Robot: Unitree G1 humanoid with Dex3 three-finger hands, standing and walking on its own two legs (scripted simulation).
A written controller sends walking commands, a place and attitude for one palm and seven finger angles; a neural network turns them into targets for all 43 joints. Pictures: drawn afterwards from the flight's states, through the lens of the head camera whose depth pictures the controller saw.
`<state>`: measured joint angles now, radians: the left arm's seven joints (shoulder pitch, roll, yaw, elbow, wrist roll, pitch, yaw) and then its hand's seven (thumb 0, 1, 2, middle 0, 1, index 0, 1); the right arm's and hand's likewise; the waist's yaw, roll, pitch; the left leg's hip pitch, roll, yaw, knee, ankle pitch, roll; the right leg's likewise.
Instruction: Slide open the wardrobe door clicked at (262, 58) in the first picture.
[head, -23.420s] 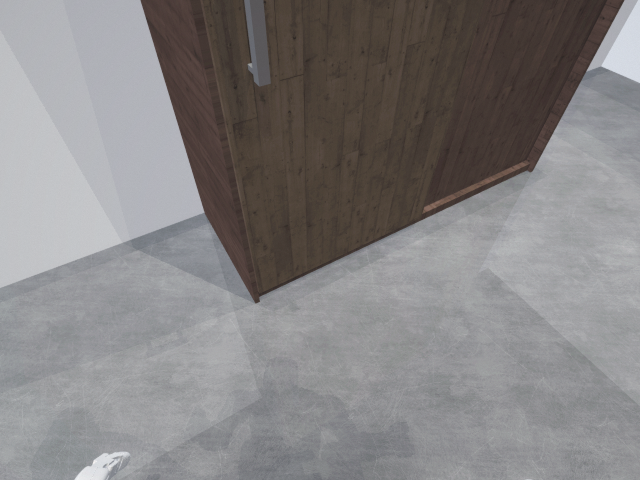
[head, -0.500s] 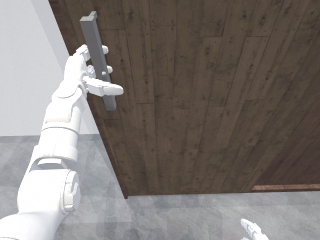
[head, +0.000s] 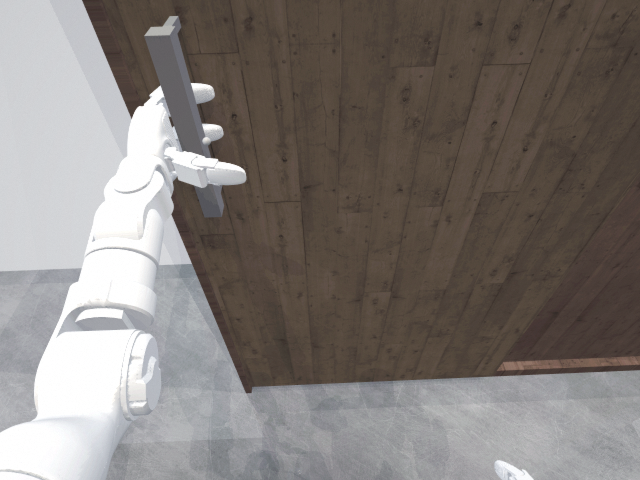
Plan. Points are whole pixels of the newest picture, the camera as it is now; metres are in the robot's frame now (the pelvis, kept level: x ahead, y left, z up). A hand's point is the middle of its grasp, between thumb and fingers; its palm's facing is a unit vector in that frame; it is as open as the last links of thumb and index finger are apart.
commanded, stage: slide the fingers in behind the handle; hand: left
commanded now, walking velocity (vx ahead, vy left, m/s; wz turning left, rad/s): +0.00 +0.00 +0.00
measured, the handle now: (195, 128) +0.50 +0.18 +0.21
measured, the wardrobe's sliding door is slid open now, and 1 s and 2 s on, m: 0.00 0.00 0.00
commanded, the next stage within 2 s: grip the handle and tug to test in 0.20 s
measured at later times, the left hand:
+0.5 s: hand (206, 140) +0.45 +0.16 +0.22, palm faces +0.08 -1.00 +0.00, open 13.1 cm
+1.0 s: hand (208, 140) +0.46 +0.16 +0.21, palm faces +0.08 -1.00 +0.00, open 5.7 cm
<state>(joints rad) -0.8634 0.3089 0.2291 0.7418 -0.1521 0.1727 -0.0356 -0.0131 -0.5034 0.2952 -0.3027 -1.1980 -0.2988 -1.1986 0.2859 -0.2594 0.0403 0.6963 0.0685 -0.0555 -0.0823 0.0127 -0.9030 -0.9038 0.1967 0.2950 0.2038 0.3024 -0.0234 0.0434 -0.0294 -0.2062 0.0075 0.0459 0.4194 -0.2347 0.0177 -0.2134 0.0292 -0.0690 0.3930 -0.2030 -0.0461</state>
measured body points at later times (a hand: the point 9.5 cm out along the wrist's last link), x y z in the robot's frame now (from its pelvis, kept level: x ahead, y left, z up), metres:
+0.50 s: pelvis +0.00 +0.01 +0.00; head +0.01 +0.00 +0.45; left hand +0.44 +0.21 +0.22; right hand +0.13 -0.23 -0.11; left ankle -0.01 +0.11 -0.74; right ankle +0.00 -0.09 -0.74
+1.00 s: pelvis +0.01 +0.01 +0.00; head +0.01 +0.00 +0.45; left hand +0.45 +0.21 +0.21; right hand +0.13 -0.23 -0.11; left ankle -0.01 +0.11 -0.74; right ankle +0.00 -0.09 -0.74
